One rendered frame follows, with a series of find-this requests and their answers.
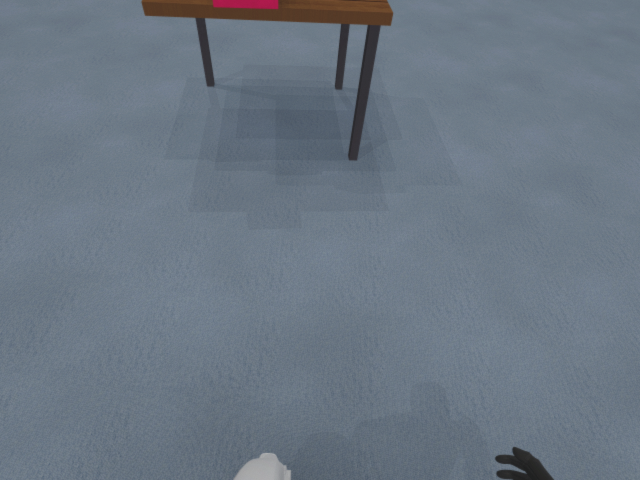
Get table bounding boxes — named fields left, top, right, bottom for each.
left=141, top=0, right=393, bottom=160

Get right robot hand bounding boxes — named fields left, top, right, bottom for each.
left=495, top=447, right=554, bottom=480

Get robot left thigh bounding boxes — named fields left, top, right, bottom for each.
left=233, top=458, right=291, bottom=480

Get left robot shin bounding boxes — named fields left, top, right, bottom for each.
left=259, top=453, right=279, bottom=461

